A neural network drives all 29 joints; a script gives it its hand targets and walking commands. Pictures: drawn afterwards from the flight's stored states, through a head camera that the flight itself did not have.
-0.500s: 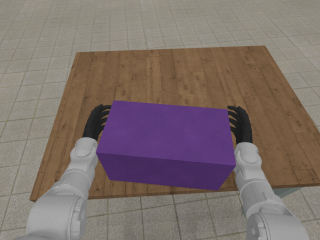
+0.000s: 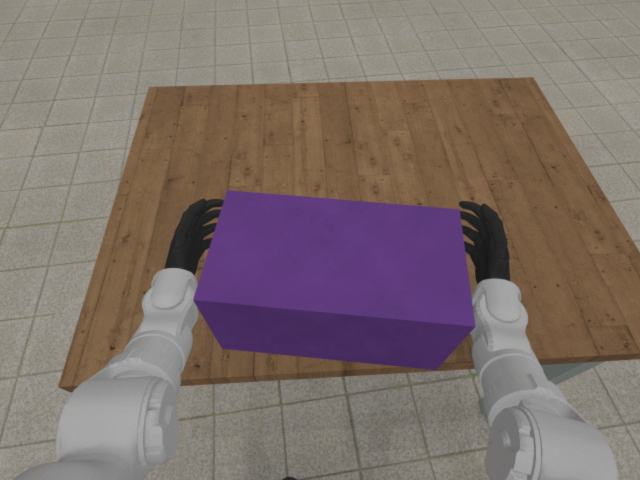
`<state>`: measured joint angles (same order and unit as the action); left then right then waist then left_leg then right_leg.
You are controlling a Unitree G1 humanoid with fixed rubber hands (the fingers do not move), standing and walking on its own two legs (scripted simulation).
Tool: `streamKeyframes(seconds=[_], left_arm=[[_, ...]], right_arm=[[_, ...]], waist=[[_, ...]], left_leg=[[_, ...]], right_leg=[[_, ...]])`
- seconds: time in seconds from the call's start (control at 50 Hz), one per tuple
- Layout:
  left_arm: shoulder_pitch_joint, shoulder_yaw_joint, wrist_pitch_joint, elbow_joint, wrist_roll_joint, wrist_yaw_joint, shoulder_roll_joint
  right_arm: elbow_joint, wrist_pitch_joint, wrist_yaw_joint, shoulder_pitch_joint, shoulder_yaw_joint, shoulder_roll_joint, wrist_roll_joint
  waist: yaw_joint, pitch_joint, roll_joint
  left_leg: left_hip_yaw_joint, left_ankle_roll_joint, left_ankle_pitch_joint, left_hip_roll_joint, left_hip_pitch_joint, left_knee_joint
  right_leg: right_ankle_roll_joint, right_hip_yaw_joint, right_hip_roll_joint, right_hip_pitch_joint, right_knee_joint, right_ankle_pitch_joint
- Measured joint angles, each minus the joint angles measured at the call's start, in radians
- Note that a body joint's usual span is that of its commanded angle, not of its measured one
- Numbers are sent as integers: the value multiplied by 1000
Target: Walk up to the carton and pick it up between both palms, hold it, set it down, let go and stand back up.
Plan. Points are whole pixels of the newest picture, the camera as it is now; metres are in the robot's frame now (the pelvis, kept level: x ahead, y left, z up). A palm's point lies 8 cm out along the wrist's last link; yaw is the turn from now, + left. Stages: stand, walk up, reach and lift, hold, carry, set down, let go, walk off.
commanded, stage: set down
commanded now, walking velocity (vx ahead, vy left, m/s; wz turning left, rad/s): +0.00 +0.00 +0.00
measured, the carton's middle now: (334, 282) +0.38 +0.01 -0.01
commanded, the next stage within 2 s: none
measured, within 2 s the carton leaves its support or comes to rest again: neither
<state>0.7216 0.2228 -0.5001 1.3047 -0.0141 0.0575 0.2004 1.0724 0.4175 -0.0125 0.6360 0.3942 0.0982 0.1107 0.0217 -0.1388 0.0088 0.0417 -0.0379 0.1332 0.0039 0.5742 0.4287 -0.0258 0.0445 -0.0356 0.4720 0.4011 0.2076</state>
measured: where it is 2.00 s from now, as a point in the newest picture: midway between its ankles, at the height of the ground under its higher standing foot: outside the picture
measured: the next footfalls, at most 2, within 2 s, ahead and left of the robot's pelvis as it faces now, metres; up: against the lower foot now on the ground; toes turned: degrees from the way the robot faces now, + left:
none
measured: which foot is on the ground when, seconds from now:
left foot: down 0.00-1.00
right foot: down 0.00-1.00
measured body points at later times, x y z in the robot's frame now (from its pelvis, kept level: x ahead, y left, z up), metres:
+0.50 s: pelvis -0.01 +0.00 -0.01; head +0.07 +0.01 +0.44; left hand +0.40 +0.21 +0.02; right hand +0.40 -0.19 +0.03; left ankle +0.03 +0.09 -0.74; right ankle -0.02 -0.10 -0.74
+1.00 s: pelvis -0.01 +0.00 -0.03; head +0.08 +0.01 +0.41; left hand +0.42 +0.23 +0.00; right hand +0.41 -0.21 -0.01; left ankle +0.03 +0.09 -0.74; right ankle -0.02 -0.10 -0.74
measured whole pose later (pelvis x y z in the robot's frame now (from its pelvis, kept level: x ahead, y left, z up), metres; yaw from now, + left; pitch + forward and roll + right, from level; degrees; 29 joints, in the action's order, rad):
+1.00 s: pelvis -0.01 +0.00 -0.03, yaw -1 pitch +24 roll -2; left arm 0.85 -0.03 -0.49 1.48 0.29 0.00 0.30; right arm 1.34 0.43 -0.04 0.77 -0.09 0.25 -0.35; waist 0.01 -0.28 0.01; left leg 0.04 -0.04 0.24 -0.02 0.89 0.70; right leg -0.03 0.05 -0.05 0.78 0.67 0.31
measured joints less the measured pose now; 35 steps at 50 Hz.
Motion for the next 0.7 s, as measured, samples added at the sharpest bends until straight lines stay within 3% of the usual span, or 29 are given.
streamKeyframes(seconds=[0.52, 0.7], left_arm=[[68, 70, -25, 49, -50, 11, 6], [71, 73, -36, 48, -58, 7, 12]], right_arm=[[69, 43, 33, 74, 96, 6, 56], [106, 82, 31, 89, 84, 12, 35]], waist=[[-5, 6, -14], [-8, 3, -13]], left_leg=[[3, -5, -3, 6, 66, 42], [3, -4, 5, 3, 87, 62]], right_leg=[[1, 1, 9, 84, 81, 19], [0, 2, 7, 103, 97, 25]])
